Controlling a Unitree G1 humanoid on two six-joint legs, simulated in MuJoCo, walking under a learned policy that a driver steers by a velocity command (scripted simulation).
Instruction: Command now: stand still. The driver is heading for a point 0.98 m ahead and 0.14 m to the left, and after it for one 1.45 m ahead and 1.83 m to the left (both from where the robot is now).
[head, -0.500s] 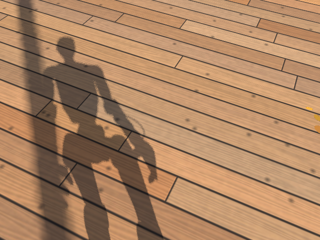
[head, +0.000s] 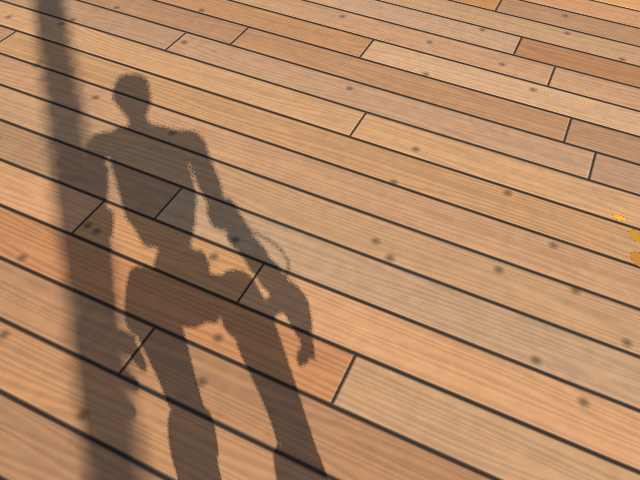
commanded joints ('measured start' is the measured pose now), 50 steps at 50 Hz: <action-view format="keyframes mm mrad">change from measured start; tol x2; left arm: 1 146 53 9 5 0 -1 2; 50 149 50 12 8 0 -2 3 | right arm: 1 40 -106 -18 -25 0 -6 -3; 50 36 -109 -16 -29 0 -7 -2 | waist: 1 1 -1 46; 50 0 -1 47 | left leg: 1 122 73 -85 -77 232 33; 23 115 74 -90 -90 196 33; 50 118 75 -93 -92 200 35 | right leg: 1 -169 -20 13 -94 133 -7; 50 -171 -24 14 -99 119 -5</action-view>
